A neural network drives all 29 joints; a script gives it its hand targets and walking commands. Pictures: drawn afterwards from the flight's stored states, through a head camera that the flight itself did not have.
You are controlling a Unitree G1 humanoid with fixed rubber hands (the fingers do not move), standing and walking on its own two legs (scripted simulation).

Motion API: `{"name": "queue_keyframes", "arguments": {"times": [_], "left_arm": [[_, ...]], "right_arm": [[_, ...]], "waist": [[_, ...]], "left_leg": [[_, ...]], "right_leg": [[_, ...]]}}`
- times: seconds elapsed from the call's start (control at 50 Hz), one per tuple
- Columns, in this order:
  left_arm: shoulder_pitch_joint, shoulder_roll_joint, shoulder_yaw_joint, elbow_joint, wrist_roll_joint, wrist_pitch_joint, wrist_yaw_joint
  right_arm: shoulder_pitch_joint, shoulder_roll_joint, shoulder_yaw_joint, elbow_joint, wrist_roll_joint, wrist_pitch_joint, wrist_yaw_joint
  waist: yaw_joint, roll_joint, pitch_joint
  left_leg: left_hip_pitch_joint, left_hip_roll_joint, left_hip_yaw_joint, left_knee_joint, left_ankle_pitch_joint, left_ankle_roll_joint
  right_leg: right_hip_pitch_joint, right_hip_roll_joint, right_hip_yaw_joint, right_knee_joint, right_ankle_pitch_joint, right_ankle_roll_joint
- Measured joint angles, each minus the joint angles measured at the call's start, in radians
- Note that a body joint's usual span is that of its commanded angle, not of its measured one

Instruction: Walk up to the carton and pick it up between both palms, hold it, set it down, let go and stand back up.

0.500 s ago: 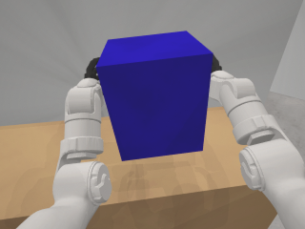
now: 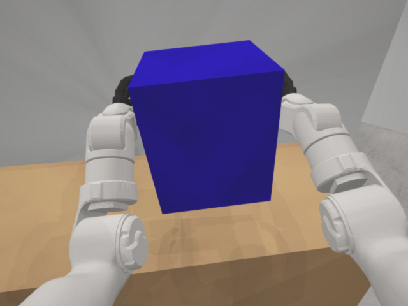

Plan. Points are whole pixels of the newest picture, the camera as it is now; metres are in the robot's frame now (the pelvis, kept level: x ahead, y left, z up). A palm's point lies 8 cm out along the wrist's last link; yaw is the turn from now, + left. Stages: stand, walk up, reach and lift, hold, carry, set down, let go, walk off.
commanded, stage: hold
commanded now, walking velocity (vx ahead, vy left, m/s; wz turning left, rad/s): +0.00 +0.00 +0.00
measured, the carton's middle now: (206, 125) +0.38 -0.01 +0.26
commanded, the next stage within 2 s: none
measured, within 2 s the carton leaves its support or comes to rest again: neither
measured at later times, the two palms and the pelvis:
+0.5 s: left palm (124, 114) +0.37 +0.14 +0.29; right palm (286, 106) +0.37 -0.16 +0.29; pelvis +0.00 +0.00 +0.00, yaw +0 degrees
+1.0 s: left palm (121, 117) +0.37 +0.15 +0.28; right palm (283, 106) +0.37 -0.15 +0.29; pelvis +0.00 +0.00 +0.00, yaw +0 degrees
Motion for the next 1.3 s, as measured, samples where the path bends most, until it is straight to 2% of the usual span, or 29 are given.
{"name": "queue_keyframes", "arguments": {"times": [0.88,1.0,1.16,1.3], "left_arm": [[-0.004,-0.001,0.002,0.004,0.001,-0.002,0.003],[0.013,-0.004,0.017,0.004,-0.011,-0.015,-0.002],[0.034,0.012,-0.019,-0.016,-0.025,0.0,0.003],[0.015,0.007,-0.015,-0.013,-0.023,-0.01,0.009]], "right_arm": [[0.0,-0.001,0.001,0.001,-0.002,0.005,0.002],[0.015,-0.003,0.027,-0.026,0.004,0.019,-0.014],[0.03,0.022,-0.015,-0.023,-0.011,0.013,-0.011],[0.041,0.009,-0.003,-0.051,-0.004,0.008,-0.011]], "waist": [[0.003,0.001,-0.001],[0.011,-0.003,0.003],[-0.002,-0.013,0.003],[-0.007,-0.007,0.0]], "left_leg": [[0.001,0.001,0.0,0.0,0.0,0.0],[0.008,0.003,0.004,0.0,-0.001,0.001],[-0.014,0.001,-0.007,0.013,0.0,-0.003],[-0.027,-0.001,-0.007,0.013,0.005,0.001]], "right_leg": [[0.0,0.002,0.003,0.0,0.001,-0.001],[0.008,0.004,0.007,-0.004,0.003,0.0],[-0.008,0.003,-0.003,0.003,0.004,-0.003],[-0.019,0.001,-0.002,0.0,0.01,0.001]]}}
